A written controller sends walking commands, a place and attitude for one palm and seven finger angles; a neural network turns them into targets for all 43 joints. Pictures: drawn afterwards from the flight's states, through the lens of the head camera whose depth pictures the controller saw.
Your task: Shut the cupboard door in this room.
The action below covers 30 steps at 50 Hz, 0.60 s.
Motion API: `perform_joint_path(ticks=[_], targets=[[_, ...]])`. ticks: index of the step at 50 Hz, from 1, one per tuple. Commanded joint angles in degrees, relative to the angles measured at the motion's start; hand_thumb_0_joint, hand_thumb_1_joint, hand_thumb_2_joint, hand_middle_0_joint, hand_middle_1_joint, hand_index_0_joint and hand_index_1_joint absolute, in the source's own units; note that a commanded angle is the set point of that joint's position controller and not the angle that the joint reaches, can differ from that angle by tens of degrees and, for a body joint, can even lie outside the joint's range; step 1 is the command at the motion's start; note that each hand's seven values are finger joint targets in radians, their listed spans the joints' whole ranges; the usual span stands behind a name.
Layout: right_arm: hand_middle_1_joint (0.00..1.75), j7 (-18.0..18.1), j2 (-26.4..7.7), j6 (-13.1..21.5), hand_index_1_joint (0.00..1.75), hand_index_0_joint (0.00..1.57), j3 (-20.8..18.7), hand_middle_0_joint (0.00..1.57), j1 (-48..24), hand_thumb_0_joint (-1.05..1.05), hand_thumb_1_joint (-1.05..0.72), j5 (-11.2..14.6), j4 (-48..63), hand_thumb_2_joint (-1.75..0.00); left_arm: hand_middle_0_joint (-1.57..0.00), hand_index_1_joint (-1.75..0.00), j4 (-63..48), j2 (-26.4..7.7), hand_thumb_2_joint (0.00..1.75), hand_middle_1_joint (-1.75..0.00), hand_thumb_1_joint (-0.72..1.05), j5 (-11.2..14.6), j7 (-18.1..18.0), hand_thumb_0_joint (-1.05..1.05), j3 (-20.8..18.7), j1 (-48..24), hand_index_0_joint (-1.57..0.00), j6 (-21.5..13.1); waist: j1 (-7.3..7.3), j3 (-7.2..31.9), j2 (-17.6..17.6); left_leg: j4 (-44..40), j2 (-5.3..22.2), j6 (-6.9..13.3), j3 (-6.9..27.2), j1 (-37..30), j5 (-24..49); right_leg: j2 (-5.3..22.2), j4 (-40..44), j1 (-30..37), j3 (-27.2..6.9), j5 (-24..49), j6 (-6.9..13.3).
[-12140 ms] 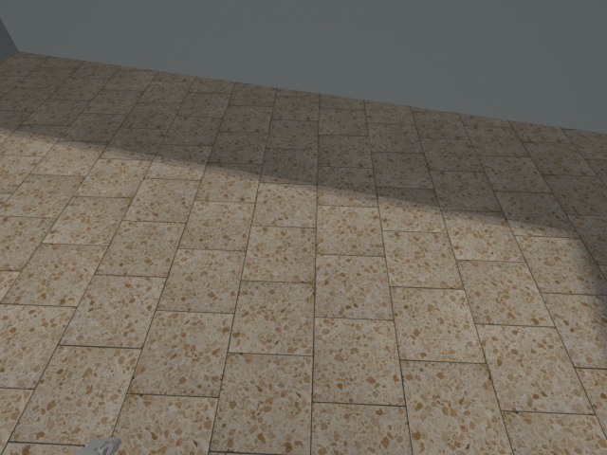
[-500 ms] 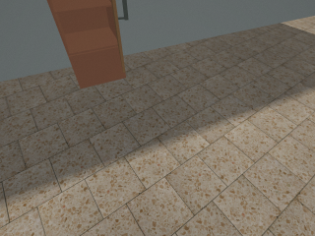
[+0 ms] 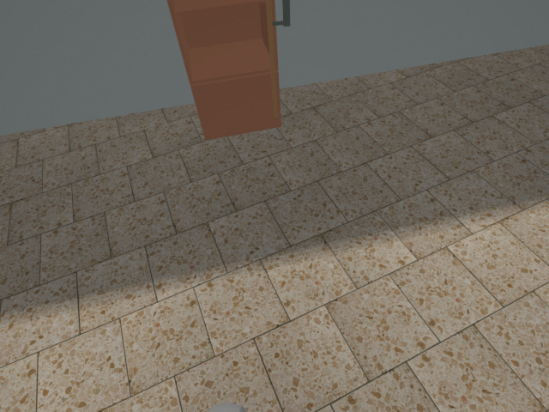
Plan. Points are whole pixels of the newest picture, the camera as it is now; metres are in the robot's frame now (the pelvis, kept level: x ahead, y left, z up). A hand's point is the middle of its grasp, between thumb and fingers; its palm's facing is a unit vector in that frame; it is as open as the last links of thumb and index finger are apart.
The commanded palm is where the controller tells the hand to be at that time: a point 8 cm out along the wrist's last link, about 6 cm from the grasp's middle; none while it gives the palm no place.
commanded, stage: stand and wait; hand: left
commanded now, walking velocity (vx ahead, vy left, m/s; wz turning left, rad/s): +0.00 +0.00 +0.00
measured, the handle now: (280, 5) +1.34 +0.07 +0.04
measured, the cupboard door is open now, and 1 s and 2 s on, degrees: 79 79 79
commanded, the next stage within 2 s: turn or walk to find it in 0.08 s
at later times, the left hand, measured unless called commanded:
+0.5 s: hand out of the picture -0.02 +0.21 -0.17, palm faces +0.17 -0.94 -0.29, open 7.3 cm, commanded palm none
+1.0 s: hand out of the picture -0.09 +0.26 -0.17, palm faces +0.35 -0.91 -0.24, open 7.3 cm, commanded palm none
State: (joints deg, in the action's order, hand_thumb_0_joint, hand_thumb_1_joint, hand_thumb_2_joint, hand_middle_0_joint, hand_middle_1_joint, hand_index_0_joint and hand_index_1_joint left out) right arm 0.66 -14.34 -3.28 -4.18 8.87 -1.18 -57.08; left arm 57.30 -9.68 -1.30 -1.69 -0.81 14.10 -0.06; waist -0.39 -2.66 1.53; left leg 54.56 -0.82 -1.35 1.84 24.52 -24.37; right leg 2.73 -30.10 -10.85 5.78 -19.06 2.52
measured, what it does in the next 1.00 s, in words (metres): steps on the spot, turning left: left foot, then left foot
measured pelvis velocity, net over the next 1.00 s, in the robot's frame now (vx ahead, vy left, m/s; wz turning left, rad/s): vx -0.08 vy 0.04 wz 0.33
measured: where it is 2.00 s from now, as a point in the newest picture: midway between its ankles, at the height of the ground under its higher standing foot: outside the picture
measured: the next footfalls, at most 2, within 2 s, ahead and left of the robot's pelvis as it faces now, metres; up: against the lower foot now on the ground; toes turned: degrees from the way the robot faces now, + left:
left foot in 0.18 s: +0.00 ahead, +0.15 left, +0.00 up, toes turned +4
left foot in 0.82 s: -0.05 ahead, +0.15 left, +0.00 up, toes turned +21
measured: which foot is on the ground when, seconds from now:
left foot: up 0.00-0.16, down 0.18-0.46, up 0.48-0.80, down 0.82-1.00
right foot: down 0.00-0.80, up 0.82-1.00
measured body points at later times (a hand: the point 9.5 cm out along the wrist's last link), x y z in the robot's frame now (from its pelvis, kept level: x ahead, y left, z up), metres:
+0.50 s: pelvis -0.03 +0.00 -0.01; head +0.00 -0.02 +0.44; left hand -0.03 +0.26 -0.15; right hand +0.07 -0.23 -0.17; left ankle -0.05 +0.14 -0.73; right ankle -0.02 -0.11 -0.74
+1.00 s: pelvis -0.08 +0.04 +0.00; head -0.06 +0.07 +0.45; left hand -0.11 +0.31 -0.16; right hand +0.06 -0.17 -0.14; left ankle -0.09 +0.14 -0.74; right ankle -0.05 -0.11 -0.67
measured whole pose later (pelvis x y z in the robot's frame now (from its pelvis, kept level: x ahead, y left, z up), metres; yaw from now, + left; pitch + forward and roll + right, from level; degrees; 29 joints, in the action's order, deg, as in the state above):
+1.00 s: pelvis -0.08 +0.04 +0.00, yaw +19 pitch +0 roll -1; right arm 0.0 -10.5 -1.4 -2.1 10.9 -1.4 -55.4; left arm 55.8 -15.0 -1.1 -0.7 -3.5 11.0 3.5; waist -0.1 -3.8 -2.2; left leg 28.1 -0.1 2.1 -2.0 15.0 -13.2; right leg 5.1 -60.9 -26.3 2.7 -23.4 -4.0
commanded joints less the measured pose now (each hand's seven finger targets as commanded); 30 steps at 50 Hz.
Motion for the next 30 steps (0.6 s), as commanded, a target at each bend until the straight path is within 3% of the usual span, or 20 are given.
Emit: perform_joint_path(ticks=[1,3,5,7,8,9,10,12,13,14,16,19,21,22,23,24,25,27,28,30], targets=[[0.30,-0.1,-0.9,1.3,0.30,0.20,1.0,0.20,-0.7,0.00,-0.90,0.7,2.0,-0.90,-0.20,-0.30,-0.4,-9.4,0.90,-0.30,0.90,-0.2,-0.3,0.00,-1.4,5.0,-0.20,-1.4,-0.99,1.1,-11.5,-5.6,1.7,-0.8,-2.2,-1.2,-0.6,12.4,8.4,4.6,-9.2,42.0,5.4],[0.30,0.0,-0.8,1.8,0.30,0.20,1.4,0.20,-2.7,0.00,-0.90,0.9,1.7,-0.90,-0.20,-0.30,1.1,-10.0,0.90,-0.30,0.90,-0.2,-0.3,0.00,-1.5,6.7,-0.20,-1.4,-2.19,1.9,-12.0,-11.8,1.9,-0.7,-3.3,-3.4,-1.1,12.6,7.8,6.7,-10.3,44.0,6.0],[0.30,0.3,-0.7,2.2,0.30,0.20,1.8,0.20,-2.0,0.00,-0.90,0.9,1.0,-0.90,-0.20,-0.30,1.8,-10.6,0.90,-0.30,0.90,-0.1,-0.4,0.00,-1.7,6.4,-0.20,-1.3,-1.71,3.2,-11.5,-18.9,1.8,-0.7,-4.0,-6.3,1.9,12.0,6.4,8.1,-9.8,44.0,5.4],[0.30,0.4,-1.1,2.7,0.30,0.20,1.9,0.20,-0.5,0.00,-0.90,0.9,-0.2,-0.90,-0.20,-0.30,2.4,-10.5,0.90,-0.30,0.90,0.4,-0.7,0.00,-1.9,5.6,-0.20,-1.1,-0.86,4.3,-11.3,-28.2,2.1,-0.3,-4.3,-11.7,9.7,11.3,3.7,7.7,-8.3,41.6,2.9],[0.30,0.3,-2.1,3.1,0.30,0.20,1.6,0.20,0.6,0.00,-0.90,0.9,-1.0,-0.90,-0.20,-0.30,2.6,-10.3,0.90,-0.30,0.90,0.6,-0.7,0.00,-2.1,5.0,-0.20,-1.0,-0.26,5.4,-9.4,-32.0,3.7,0.2,-3.1,-15.8,19.2,10.3,1.6,6.0,-6.7,37.6,1.0],[0.30,0.4,-4.0,3.5,0.30,0.20,1.4,0.20,0.2,0.00,-0.90,0.7,-0.9,-0.90,-0.20,-0.30,2.2,-8.9,0.90,-0.30,0.90,0.7,-0.6,0.00,-2.1,6.2,-0.20,-0.7,-0.88,7.0,-3.2,-30.5,7.6,1.9,0.0,-21.7,31.9,8.1,-0.2,1.2,-4.4,30.7,-1.4],[0.30,0.4,-5.7,3.4,0.30,0.20,0.9,0.20,0.5,0.00,-0.90,0.5,-0.9,-0.90,-0.20,-0.30,1.7,-7.8,0.90,-0.30,0.90,0.5,-0.6,0.00,-1.9,6.5,-0.20,-0.4,-0.76,7.2,1.0,-27.7,11.9,3.8,2.8,-24.5,39.0,6.1,-1.4,-3.4,-2.3,20.5,-2.7],[0.30,1.1,-6.6,3.3,0.30,0.20,0.6,0.20,2.2,0.00,-0.90,0.4,-1.8,-0.90,-0.20,-0.30,1.1,-6.3,0.90,-0.30,0.90,0.9,-0.5,0.00,-1.4,2.9,-0.20,-0.1,0.93,5.7,11.0,-30.5,16.3,8.8,10.0,-23.7,49.3,2.5,-7.4,-7.0,0.5,1.7,-5.0],[0.30,1.2,-6.9,3.2,0.30,0.20,0.5,0.20,2.4,0.00,-0.90,0.4,-2.0,-0.90,-0.20,-0.30,0.6,-6.6,0.90,-0.30,0.90,1.0,-0.4,0.00,-1.5,1.2,-0.20,0.2,1.06,3.3,11.6,-32.6,17.6,10.6,11.8,-21.0,49.6,1.7,-11.9,-8.4,-0.8,-7.5,-4.9],[0.30,1.2,-6.6,3.2,0.30,0.20,0.5,0.20,1.9,0.00,-0.90,0.3,-1.8,-0.90,-0.20,-0.30,0.4,-6.4,0.90,-0.30,0.90,1.0,-0.3,0.00,-1.6,0.8,-0.20,0.6,0.97,2.4,11.4,-33.8,17.9,11.7,12.4,-19.8,47.9,2.0,-14.8,-10.0,-2.2,-11.5,-5.0],[0.30,1.3,-6.6,3.0,0.30,0.20,0.3,0.20,0.0,0.00,-0.90,0.0,-1.0,-0.90,-0.20,-0.30,0.5,-5.7,0.90,-0.30,0.90,0.9,-0.2,0.00,-1.9,1.3,-0.20,0.9,0.03,1.2,10.6,-33.3,16.6,11.8,12.0,-17.1,44.7,1.9,-15.0,-10.0,-2.8,-10.8,-5.0],[0.30,0.9,-6.9,2.6,0.30,0.20,-0.4,0.20,-0.8,0.00,-0.90,0.1,0.4,-0.90,-0.20,-0.30,0.8,-5.4,0.90,-0.30,0.90,0.8,0.2,0.00,-2.1,3.6,-0.20,0.6,-0.86,2.7,8.1,-31.4,13.3,9.6,10.1,-13.5,38.8,0.6,-7.2,-4.5,-1.4,-4.1,-5.4],[0.30,0.6,-6.3,2.5,0.30,0.20,-0.6,0.20,-2.2,0.00,-0.90,0.4,1.6,-0.90,-0.20,-0.30,1.4,-6.4,0.90,-0.30,0.90,0.6,0.1,0.00,-2.4,7.2,-0.20,0.1,-2.64,3.7,4.3,-27.1,9.7,6.5,8.2,-9.0,29.0,1.5,4.0,2.3,-1.4,6.4,-5.5],[0.30,0.3,-4.2,2.4,0.30,0.20,-0.5,0.20,-1.4,0.00,-0.90,0.8,2.5,-0.90,-0.20,-0.30,1.0,-9.6,0.90,-0.30,0.90,0.0,-0.2,0.00,-2.9,7.4,-0.20,-0.3,-2.28,4.1,-4.5,-20.7,5.2,3.4,3.9,-2.6,19.8,8.2,8.4,7.0,-8.2,11.3,-3.8],[0.30,-0.1,-1.7,2.2,0.30,0.20,0.0,0.20,-1.6,0.00,-0.90,0.9,4.0,-0.90,-0.20,-0.30,0.2,-13.9,0.90,-0.30,0.90,-0.4,-0.3,0.00,-3.9,7.1,-0.20,-0.4,-2.62,2.6,-16.0,-11.9,-0.8,0.6,-2.2,3.6,4.0,18.6,12.0,8.4,-17.6,16.7,1.3],[0.30,0.0,-3.0,1.3,0.30,0.20,-0.6,0.20,-3.8,0.00,-0.90,0.3,4.4,-0.90,-0.20,-0.30,-0.4,-14.5,0.90,-0.30,0.90,-0.1,-0.3,0.00,-4.3,8.0,-0.20,-0.6,-4.41,1.4,-19.9,-0.6,0.4,0.4,0.0,4.0,-8.4,23.2,14.3,3.0,-21.4,19.0,5.5],[0.30,-0.3,-3.9,0.9,0.30,0.20,-0.9,0.20,-4.8,0.00,-0.90,0.3,4.4,-0.90,-0.20,-0.30,-1.0,-12.8,0.90,-0.30,0.90,-0.2,-0.4,0.00,-3.9,6.3,-0.20,-0.4,-3.62,-1.5,-14.9,6.9,1.4,0.8,1.9,4.4,-7.2,22.5,14.7,-1.5,-20.2,16.9,7.1],[0.30,-1.0,-2.6,0.6,0.30,0.20,-0.9,0.20,-1.5,0.00,-0.90,0.4,2.9,-0.90,-0.20,-0.30,-3.0,-11.5,0.90,-0.30,0.90,-0.2,-0.4,0.00,-3.3,0.6,-0.20,-0.4,-0.33,-1.4,-9.8,11.8,2.2,0.1,0.6,4.0,-2.8,18.3,11.8,-2.1,-11.2,20.4,5.7],[0.30,-1.2,-2.1,0.5,0.30,0.20,-0.8,0.20,-0.4,0.00,-0.90,0.5,2.9,-0.90,-0.20,-0.30,-3.8,-11.4,0.90,-0.30,0.90,-0.3,-0.5,0.00,-3.4,-0.7,-0.20,-0.4,0.25,-0.7,-10.2,10.5,2.4,-0.3,-0.5,3.2,-2.4,17.6,11.2,-1.8,-8.4,21.6,5.0],[0.30,-1.4,-1.9,0.4,0.30,0.20,-0.5,0.20,-0.8,0.00,-0.90,0.5,3.1,-0.90,-0.20,-0.30,-4.3,-12.3,0.90,-0.30,0.90,-0.5,-0.5,0.00,-3.5,-0.1,-0.20,-0.5,-0.51,0.1,-11.6,6.2,2.5,-1.0,-2.5,1.8,-2.1,17.0,10.6,-0.5,-5.7,22.5,4.6]])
